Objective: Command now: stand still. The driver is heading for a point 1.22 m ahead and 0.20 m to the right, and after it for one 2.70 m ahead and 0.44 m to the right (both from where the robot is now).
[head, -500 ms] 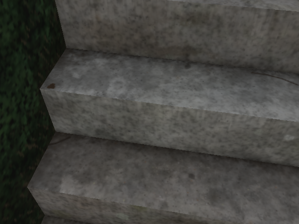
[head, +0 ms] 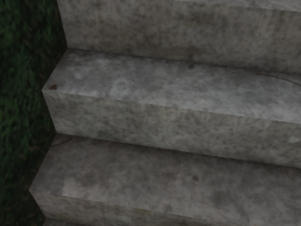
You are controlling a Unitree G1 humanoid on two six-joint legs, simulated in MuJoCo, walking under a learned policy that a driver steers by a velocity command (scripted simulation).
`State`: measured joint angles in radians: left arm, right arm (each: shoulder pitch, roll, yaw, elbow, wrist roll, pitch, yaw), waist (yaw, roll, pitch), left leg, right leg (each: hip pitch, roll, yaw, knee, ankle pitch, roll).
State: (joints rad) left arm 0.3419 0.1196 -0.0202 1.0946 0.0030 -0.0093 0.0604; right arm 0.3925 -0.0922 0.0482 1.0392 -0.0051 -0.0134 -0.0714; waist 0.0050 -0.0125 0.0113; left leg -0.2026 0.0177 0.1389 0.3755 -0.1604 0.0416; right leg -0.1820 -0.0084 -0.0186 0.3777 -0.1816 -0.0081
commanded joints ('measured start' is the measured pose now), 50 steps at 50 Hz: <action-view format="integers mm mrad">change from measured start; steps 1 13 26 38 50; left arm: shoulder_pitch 80 83 191 220 6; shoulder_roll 58 71 45 132 164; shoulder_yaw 8 13 1 43 107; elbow -6 3 -42 43 -129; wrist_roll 0 -2 -17 50 23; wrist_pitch -3 -1 -52 -129 -174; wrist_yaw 2 1 -25 -44 -100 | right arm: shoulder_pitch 89 77 -95 -386 -34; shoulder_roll -62 -81 -189 -41 -317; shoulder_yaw -10 -18 -87 -42 -133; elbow -11 -11 13 -357 -175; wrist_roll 0 1 17 -34 -54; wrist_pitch -5 -4 -11 -27 48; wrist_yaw -2 -1 8 31 -4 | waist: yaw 1 4 132 6 -178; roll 19 36 27 13 193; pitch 77 75 52 118 -463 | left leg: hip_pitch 16 -5 -309 -1157 47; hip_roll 142 133 191 -39 235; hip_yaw -155 -175 -235 -206 -1149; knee -108 -140 -114 1856 -76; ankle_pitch -83 -251 -299 -241 -761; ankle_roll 36 55 242 140 342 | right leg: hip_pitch -89 -102 -107 124 -442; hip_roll -121 -96 -48 -286 153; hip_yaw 105 87 -78 189 288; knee -87 -62 284 -209 1482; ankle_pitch -19 -122 -163 160 322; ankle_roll -95 -105 -159 -183 -146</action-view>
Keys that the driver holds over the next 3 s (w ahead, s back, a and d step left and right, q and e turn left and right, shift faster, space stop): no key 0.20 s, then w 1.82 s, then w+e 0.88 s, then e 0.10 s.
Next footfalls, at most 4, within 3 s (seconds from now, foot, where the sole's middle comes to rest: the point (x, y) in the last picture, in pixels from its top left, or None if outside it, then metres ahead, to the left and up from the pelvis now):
0.92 left None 0.30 0.10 -0.57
1.40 right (199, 188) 0.49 -0.13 -0.35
1.96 left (120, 76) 0.78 0.13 -0.14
2.50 right None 0.97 -0.08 0.08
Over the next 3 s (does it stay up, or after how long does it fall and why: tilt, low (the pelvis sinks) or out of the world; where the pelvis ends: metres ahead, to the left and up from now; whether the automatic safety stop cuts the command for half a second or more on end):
stays up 1.05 -0.06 0.94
